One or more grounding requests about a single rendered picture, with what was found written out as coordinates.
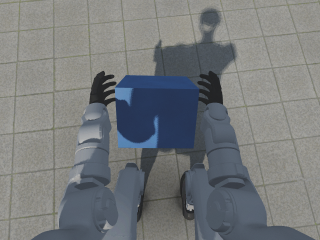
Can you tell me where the robot left forearm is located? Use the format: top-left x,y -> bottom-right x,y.
57,102 -> 112,227

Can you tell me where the left robot upper arm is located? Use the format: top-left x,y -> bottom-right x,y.
31,186 -> 119,240

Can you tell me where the right robot upper arm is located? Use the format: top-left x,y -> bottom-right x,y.
206,187 -> 315,240

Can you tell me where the carton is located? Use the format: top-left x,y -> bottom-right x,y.
115,75 -> 200,149

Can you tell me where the right robot hand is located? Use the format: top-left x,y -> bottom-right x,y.
197,71 -> 223,105

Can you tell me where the right robot foot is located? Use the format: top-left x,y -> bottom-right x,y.
180,174 -> 195,220

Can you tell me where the robot right thigh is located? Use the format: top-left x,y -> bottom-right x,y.
185,168 -> 223,240

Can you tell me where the robot right forearm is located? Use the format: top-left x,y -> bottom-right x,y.
200,102 -> 267,217

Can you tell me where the left robot hand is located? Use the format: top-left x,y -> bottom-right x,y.
89,71 -> 117,106

